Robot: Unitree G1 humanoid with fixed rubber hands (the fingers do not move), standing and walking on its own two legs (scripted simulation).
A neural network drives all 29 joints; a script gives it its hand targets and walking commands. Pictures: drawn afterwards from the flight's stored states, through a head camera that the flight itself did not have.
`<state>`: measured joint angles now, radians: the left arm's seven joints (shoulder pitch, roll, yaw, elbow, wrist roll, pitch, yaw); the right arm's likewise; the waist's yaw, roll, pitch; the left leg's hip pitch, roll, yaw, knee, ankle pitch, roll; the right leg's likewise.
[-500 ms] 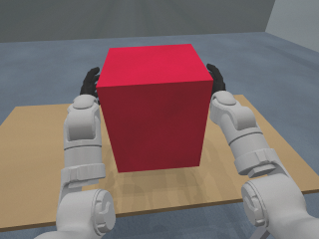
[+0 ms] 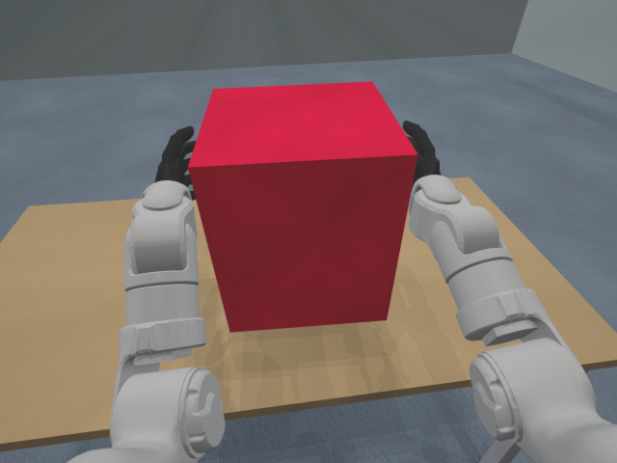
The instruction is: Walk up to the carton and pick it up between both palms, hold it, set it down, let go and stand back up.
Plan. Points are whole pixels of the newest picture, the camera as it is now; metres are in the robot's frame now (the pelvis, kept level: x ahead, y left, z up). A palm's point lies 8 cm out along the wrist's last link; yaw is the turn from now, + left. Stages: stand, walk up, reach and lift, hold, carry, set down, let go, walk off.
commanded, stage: hold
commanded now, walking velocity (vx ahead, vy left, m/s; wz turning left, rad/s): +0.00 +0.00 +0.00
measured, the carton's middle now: (301, 206) +0.38 +0.01 +0.19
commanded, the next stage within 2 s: set down in 1.36 s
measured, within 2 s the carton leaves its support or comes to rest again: neither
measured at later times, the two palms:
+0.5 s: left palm (175, 190) +0.36 +0.16 +0.24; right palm (422, 182) +0.36 -0.14 +0.23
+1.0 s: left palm (175, 188) +0.36 +0.16 +0.24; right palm (423, 182) +0.36 -0.14 +0.23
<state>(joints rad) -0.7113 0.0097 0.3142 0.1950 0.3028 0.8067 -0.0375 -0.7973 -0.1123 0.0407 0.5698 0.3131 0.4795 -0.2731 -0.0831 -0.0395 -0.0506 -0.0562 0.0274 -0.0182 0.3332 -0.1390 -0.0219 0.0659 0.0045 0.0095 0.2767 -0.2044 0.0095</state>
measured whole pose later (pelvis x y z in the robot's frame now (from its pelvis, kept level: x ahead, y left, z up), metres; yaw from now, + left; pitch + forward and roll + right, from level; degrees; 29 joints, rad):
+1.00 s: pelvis +0.00 +0.00 +0.00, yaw +0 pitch -8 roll -1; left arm -0.73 0.02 0.31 0.21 0.31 0.80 -0.04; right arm -0.81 -0.11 0.03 0.58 0.31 0.48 -0.27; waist -0.09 -0.04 -0.05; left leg -0.06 0.03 -0.02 0.33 -0.14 -0.02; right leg 0.06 0.01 0.01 0.28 -0.20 0.01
